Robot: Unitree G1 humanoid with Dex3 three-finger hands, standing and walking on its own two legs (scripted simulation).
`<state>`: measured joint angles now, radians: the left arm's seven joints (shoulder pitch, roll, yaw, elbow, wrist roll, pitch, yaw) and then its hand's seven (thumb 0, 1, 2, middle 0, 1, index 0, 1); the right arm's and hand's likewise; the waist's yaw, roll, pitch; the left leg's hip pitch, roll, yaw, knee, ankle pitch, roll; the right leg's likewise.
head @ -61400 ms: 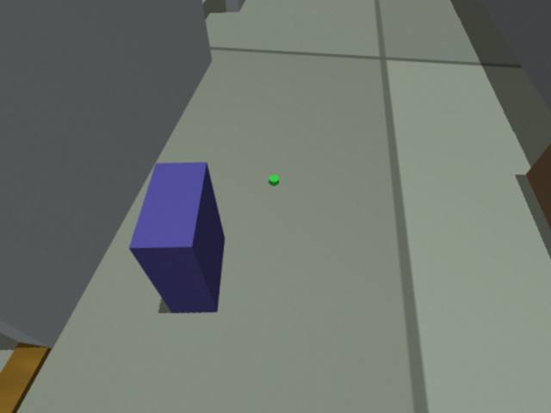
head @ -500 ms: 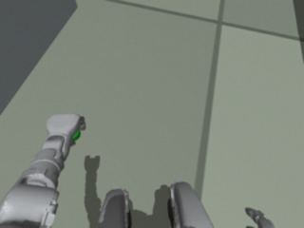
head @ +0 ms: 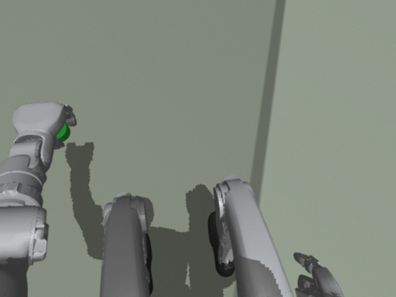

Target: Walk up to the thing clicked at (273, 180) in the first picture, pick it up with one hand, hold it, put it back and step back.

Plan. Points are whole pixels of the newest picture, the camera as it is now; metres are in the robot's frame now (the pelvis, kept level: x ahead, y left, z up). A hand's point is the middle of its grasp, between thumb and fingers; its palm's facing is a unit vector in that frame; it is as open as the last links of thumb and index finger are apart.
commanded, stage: crouch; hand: left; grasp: from above
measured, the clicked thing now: (56, 130) +0.47 +0.27 -0.18
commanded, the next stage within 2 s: lower in 0.88 s
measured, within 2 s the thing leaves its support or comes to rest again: neither
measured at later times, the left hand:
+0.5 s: hand (62, 138) +0.47 +0.28 -0.24, palm faces -0.47 -0.02 -0.88, open 6.6 cm
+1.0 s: hand (67, 138) +0.49 +0.29 -0.29, palm faces -0.46 -0.02 -0.89, open 6.6 cm
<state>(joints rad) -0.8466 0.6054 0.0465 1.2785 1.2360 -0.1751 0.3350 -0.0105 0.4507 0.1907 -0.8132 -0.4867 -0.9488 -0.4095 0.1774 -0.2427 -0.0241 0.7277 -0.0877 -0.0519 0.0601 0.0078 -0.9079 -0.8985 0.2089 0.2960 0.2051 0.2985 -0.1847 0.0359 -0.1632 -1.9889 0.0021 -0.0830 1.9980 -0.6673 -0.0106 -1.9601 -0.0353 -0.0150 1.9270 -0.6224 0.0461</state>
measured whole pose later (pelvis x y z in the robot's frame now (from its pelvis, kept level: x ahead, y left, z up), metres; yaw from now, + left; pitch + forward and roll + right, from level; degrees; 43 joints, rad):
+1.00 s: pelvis -0.01 +0.00 -0.12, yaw -4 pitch +35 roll -9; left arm -1.03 0.85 0.13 1.49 1.33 -0.26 0.37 -0.02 0.44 0.16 -0.88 -0.41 -1.00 -0.36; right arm 0.17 -0.29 0.07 0.72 -0.15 -0.04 0.15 0.00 -0.92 -0.90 0.21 0.30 0.20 0.30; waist -0.27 -0.01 -0.01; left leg -2.31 -0.01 -0.15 2.40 -0.71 -0.02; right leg -2.26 -0.01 -0.04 2.28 -0.64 0.06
